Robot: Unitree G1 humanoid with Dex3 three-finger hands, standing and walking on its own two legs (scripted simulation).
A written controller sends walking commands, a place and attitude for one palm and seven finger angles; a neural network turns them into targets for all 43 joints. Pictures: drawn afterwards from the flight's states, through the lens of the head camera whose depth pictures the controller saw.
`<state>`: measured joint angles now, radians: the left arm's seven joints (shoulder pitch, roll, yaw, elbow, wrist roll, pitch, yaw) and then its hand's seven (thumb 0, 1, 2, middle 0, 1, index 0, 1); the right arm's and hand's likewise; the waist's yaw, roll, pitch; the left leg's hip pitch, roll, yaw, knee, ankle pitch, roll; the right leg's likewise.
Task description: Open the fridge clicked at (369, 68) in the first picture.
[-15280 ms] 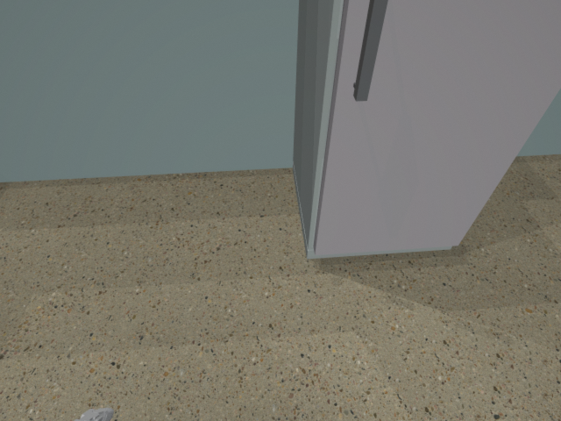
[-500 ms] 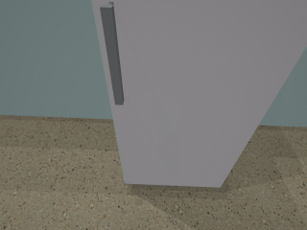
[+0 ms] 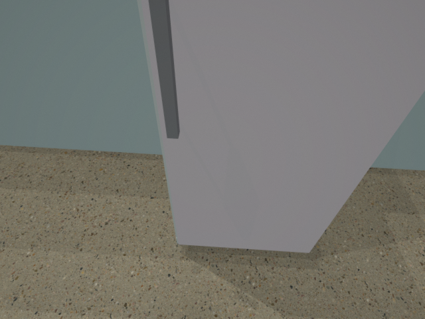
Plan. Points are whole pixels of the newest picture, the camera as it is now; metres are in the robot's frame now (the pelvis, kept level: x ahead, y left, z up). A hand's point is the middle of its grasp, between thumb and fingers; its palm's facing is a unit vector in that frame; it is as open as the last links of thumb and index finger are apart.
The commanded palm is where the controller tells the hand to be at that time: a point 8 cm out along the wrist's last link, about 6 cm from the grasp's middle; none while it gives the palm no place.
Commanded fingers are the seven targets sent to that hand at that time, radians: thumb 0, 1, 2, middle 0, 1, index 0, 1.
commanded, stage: look again from close up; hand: left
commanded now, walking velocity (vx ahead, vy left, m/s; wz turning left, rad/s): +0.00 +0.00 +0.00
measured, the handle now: (169, 74) +0.54 +0.13 +0.20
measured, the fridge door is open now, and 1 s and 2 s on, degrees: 0 0 0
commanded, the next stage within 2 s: none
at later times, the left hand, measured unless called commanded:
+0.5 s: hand out of the picture +0.07 +0.21 -0.16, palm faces -0.04 -0.96 -0.29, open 7.4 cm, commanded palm none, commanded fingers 0.00 0.90 0.90 -0.20 -0.30 -0.20 -0.30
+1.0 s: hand out of the picture +0.10 +0.21 -0.16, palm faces -0.04 -0.95 -0.30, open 7.4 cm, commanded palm none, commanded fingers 0.00 0.90 0.90 -0.20 -0.30 -0.20 -0.30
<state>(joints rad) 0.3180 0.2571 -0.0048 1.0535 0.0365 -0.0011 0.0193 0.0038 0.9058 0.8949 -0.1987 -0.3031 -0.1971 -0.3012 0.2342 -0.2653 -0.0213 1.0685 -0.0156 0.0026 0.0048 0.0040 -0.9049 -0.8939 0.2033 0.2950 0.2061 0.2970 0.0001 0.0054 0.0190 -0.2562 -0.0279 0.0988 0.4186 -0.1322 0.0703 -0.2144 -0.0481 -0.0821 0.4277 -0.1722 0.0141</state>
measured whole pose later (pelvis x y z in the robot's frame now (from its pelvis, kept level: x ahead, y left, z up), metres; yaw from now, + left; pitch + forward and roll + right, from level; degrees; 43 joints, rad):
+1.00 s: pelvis +0.05 -0.01 +0.01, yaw +0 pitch -2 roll +0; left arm 0.19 0.29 -0.02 1.08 0.02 -0.01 0.02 0.00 0.91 0.89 -0.20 -0.30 -0.20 -0.30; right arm 0.14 -0.29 0.00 1.11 -0.01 -0.01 0.00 0.00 -0.90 -0.89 0.20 0.30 0.21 0.30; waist -0.01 0.00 0.03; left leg -0.14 -0.02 0.09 0.32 -0.15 0.05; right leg -0.10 -0.03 -0.09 0.32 -0.19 0.01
